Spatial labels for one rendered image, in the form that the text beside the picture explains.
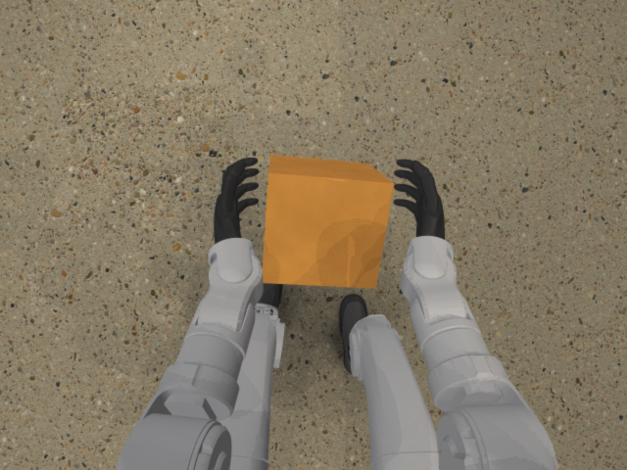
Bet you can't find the robot right upper arm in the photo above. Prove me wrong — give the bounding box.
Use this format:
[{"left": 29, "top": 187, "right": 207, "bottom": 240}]
[{"left": 437, "top": 403, "right": 556, "bottom": 470}]

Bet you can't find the carton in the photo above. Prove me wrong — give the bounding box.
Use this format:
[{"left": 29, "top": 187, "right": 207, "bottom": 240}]
[{"left": 263, "top": 155, "right": 395, "bottom": 289}]

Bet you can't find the robot right shin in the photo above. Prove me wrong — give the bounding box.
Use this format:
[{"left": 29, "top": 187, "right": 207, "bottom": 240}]
[{"left": 351, "top": 314, "right": 401, "bottom": 341}]

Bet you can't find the robot right hand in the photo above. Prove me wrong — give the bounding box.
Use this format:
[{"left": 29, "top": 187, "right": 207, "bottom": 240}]
[{"left": 394, "top": 160, "right": 445, "bottom": 240}]

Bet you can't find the robot right forearm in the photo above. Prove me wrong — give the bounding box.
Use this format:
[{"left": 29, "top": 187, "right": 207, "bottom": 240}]
[{"left": 400, "top": 236, "right": 557, "bottom": 470}]

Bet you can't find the robot left forearm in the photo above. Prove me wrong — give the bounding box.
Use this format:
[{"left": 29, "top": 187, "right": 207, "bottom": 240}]
[{"left": 116, "top": 238, "right": 264, "bottom": 470}]

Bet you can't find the robot left hand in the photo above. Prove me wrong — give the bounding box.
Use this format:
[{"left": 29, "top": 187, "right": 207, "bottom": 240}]
[{"left": 214, "top": 158, "right": 259, "bottom": 244}]

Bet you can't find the right robot foot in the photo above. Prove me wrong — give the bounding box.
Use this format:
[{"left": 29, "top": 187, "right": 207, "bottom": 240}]
[{"left": 339, "top": 294, "right": 367, "bottom": 374}]

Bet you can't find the robot left upper arm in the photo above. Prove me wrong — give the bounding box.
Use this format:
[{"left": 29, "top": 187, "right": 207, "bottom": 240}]
[{"left": 118, "top": 413, "right": 231, "bottom": 470}]

